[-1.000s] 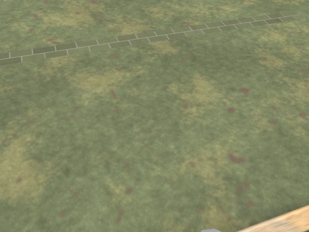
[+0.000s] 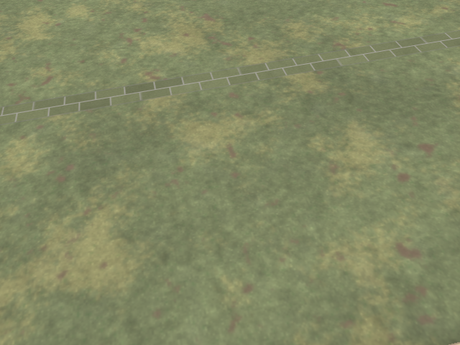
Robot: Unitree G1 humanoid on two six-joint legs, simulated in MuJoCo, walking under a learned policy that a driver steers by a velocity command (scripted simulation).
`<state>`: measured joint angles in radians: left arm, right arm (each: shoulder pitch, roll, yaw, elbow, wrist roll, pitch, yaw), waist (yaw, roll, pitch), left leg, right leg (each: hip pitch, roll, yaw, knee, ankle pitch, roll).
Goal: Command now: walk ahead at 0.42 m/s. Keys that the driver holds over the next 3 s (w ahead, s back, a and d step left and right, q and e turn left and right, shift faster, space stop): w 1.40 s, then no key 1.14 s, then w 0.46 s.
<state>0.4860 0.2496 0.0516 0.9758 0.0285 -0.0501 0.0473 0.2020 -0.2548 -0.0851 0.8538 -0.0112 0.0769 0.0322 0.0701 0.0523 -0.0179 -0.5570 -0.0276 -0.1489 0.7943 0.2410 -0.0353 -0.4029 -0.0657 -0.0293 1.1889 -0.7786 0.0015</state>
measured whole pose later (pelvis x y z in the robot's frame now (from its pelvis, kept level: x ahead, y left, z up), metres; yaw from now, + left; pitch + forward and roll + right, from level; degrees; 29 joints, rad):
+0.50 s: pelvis +0.18 +0.11 -0.17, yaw +1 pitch +0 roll -1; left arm 0.14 0.18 0.00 0.96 0.09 -0.06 -0.08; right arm 0.62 -0.12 0.05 1.15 -0.08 -0.11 -0.01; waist -0.06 -0.03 -0.05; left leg -0.24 -0.12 0.05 0.94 -0.69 0.14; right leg -0.88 0.00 0.06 0.98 0.56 -0.07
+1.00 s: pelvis +0.52 +0.15 -0.43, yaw +0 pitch +0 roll -7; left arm 0.50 0.13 -0.04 1.04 0.01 -0.14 0.01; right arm 0.14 -0.25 0.02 0.84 -0.02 -0.07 0.05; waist 0.08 0.09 -0.02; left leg -0.56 0.14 -0.10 0.61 0.40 0.02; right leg -0.24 0.09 -0.08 1.14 -0.89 0.01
